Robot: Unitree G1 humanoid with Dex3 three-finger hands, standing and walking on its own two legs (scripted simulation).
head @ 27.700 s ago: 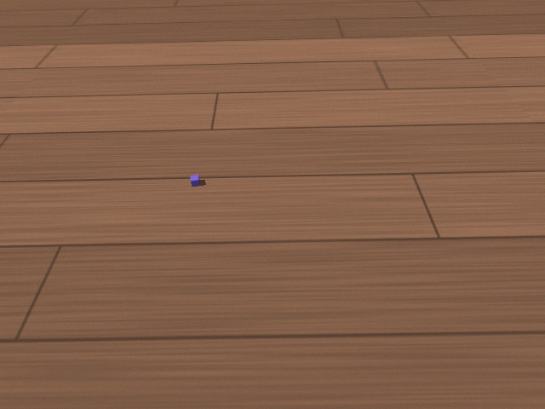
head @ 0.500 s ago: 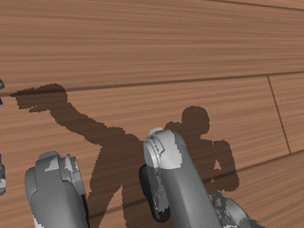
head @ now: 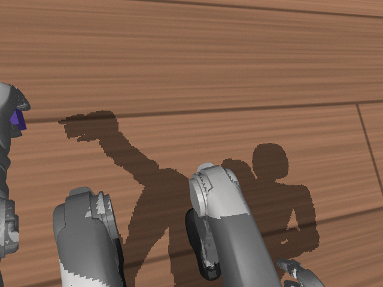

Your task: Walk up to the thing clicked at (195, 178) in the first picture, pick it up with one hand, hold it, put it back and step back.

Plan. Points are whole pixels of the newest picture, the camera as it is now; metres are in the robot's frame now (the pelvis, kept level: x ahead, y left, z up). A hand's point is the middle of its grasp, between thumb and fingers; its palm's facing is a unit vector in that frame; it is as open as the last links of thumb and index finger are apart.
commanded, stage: lift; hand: left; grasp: from above
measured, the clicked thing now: (9, 119) +0.48 +0.31 -0.18
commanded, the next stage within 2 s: hold in 1.50 s
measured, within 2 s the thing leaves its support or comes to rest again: neither
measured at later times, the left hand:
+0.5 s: hand out of the picture +0.39 +0.32 +0.00, palm faces -0.44 -0.13 -0.89, open 6.4 cm
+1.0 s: hand out of the picture +0.33 +0.30 +0.20, palm faces -0.44 -0.15 -0.88, open 5.8 cm
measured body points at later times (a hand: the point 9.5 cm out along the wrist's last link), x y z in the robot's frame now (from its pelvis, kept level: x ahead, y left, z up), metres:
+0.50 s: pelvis +0.00 +0.00 +0.10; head +0.18 +0.06 +0.51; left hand +0.41 +0.32 +0.05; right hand +0.13 -0.26 -0.02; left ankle +0.08 +0.13 -0.31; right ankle +0.10 -0.13 -0.31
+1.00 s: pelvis +0.03 +0.01 +0.29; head +0.12 +0.03 +0.73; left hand +0.35 +0.31 +0.25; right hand +0.16 -0.24 +0.17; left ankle +0.08 +0.13 -0.31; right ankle +0.10 -0.13 -0.31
